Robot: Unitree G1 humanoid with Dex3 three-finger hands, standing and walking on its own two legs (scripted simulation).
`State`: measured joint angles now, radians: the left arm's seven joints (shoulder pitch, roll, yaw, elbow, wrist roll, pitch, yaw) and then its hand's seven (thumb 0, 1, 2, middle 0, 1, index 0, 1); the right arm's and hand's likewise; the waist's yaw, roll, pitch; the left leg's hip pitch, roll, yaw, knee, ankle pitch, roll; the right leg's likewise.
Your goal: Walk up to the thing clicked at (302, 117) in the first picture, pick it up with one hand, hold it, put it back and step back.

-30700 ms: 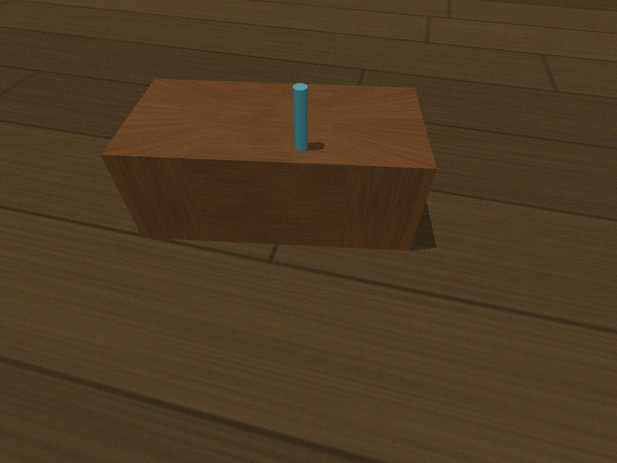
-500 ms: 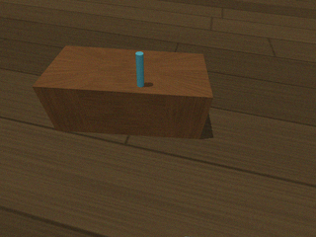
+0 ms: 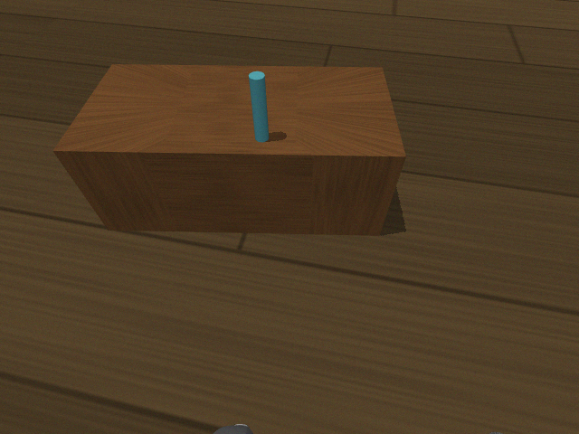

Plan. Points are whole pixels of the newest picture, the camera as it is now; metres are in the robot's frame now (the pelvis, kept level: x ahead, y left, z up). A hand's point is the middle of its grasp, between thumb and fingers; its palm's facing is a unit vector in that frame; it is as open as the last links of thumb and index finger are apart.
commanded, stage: step back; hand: left
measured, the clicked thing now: (259, 109) +1.04 +0.15 -0.19
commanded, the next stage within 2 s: stand in 0.18 s
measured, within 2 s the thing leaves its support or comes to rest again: neither
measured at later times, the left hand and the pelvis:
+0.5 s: hand out of the picture +0.13 +0.25 -0.14, palm faces -0.08 -0.94 -0.33, open 7.4 cm; pelvis +0.03 +0.00 +0.02, yaw -3 degrees
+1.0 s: hand out of the picture +0.13 +0.26 -0.13, palm faces -0.07 -0.94 -0.34, open 7.4 cm; pelvis +0.03 +0.01 +0.02, yaw -3 degrees
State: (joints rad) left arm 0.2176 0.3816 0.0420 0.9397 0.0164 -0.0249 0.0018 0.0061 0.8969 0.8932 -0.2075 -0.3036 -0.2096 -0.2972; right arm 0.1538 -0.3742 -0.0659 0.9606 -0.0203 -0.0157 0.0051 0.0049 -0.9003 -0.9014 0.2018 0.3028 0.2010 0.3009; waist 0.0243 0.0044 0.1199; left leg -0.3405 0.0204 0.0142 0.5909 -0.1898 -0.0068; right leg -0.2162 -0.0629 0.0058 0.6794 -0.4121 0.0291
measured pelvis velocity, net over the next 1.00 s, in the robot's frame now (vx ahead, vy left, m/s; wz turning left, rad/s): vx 0.03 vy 0.01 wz -0.05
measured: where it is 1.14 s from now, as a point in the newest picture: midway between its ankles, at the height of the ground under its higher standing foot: outside the picture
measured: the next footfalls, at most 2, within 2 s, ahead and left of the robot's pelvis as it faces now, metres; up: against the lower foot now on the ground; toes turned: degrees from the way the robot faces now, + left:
none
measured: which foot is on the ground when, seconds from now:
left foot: down 0.00-1.00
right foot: down 0.00-1.00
